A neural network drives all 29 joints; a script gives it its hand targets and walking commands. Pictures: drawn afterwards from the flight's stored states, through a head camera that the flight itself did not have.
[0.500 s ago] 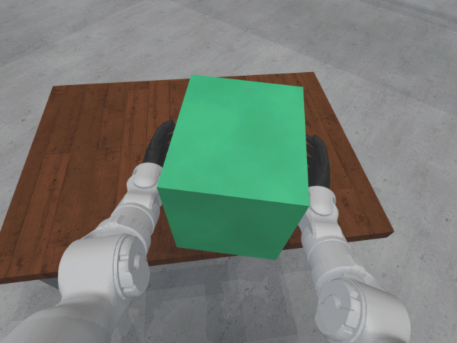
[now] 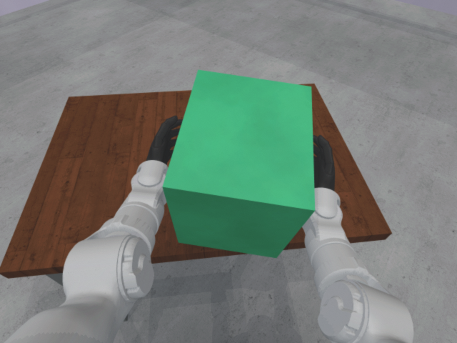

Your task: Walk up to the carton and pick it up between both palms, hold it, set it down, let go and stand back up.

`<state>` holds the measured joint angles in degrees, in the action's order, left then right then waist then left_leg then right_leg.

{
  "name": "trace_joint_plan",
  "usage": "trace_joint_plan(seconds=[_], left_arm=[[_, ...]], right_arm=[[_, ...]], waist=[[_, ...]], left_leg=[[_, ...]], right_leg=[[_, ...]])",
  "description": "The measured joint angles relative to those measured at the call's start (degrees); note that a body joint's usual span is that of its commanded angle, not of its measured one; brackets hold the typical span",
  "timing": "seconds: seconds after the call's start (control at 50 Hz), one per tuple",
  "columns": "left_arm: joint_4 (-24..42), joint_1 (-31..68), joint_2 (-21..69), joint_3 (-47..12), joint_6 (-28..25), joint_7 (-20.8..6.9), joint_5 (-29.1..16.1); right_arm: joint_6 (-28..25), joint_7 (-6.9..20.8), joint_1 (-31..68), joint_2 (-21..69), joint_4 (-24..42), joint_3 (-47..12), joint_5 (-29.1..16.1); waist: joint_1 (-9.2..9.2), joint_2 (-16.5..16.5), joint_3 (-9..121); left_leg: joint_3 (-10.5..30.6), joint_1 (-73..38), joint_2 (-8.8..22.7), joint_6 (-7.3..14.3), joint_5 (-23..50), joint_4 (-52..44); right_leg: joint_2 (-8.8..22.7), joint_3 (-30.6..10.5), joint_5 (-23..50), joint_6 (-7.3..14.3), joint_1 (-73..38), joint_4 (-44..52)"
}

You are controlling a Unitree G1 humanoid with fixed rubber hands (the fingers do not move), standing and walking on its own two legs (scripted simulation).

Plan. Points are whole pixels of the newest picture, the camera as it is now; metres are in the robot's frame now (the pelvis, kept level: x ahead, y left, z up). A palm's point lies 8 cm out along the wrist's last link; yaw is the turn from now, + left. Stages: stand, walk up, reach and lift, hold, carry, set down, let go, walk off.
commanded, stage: reach and lift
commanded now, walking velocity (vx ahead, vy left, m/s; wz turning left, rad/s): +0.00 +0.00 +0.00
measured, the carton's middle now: (239, 170) +0.43 -0.02 +0.05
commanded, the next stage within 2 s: none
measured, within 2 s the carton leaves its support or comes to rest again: neither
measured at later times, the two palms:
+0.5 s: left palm (155, 151) +0.44 +0.13 +0.11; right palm (322, 170) +0.40 -0.16 +0.09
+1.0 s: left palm (124, 147) +0.38 +0.16 +0.18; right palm (329, 145) +0.37 -0.14 +0.18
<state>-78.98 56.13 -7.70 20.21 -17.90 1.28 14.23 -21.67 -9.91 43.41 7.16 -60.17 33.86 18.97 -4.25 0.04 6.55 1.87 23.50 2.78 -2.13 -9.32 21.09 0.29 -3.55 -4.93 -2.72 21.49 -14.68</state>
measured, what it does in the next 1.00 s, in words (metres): stands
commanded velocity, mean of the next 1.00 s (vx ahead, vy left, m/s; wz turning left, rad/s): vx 0.00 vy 0.00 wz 0.00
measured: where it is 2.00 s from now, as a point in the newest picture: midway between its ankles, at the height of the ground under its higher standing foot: outside the picture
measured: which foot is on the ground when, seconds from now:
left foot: down 0.00-1.00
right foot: down 0.00-1.00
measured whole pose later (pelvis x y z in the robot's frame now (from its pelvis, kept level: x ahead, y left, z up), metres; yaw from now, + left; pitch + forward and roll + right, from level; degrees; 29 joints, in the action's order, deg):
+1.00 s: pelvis -0.03 +0.00 +0.00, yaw +0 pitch -2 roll -1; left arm -53.5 52.9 -5.5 15.9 16.2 3.8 10.7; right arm 6.6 -9.9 51.5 -1.0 -56.6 15.5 1.3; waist -1.2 -1.7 3.1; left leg 1.9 9.3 2.8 -2.1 -8.3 19.9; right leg 0.3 -3.5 -4.8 -2.5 8.1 -15.1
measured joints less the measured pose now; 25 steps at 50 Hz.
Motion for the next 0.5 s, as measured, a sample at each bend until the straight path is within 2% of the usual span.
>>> trace_joint_plan(seconds=[0.14,0.24,0.38,0.5], left_arm=[[0.0,0.0,0.0,0.0,0.1,0.0,-0.4],[0.5,0.0,0.3,-2.1,1.0,0.6,-2.5],[3.9,-1.5,0.8,-7.2,3.6,2.7,-7.0],[8.9,-2.6,1.6,-8.3,9.6,3.4,-8.5]], right_arm=[[0.2,0.1,0.1,-0.1,0.0,0.0,0.0],[1.1,0.1,0.1,-0.9,0.0,-1.2,-0.4],[3.5,-0.2,0.1,-3.4,0.0,-7.6,-5.8],[7.6,-1.0,0.1,-5.8,0.4,-14.2,-11.8]], waist=[[0.26,0.0,0.0],[0.99,0.0,-0.3],[1.50,0.6,1.8],[1.50,0.9,2.8]], left_leg=[[0.0,0.0,0.0,0.0,0.0,-0.1],[0.0,0.1,0.0,0.0,0.0,-0.1],[0.0,1.0,0.0,0.0,-0.1,0.4],[0.0,0.1,0.0,0.0,-0.2,0.7]], right_leg=[[0.0,0.0,0.0,0.0,0.0,0.0],[0.0,0.0,0.0,0.1,0.1,0.0],[0.0,0.0,0.0,0.1,0.8,0.0],[0.0,0.0,0.1,0.1,-0.3,0.0]])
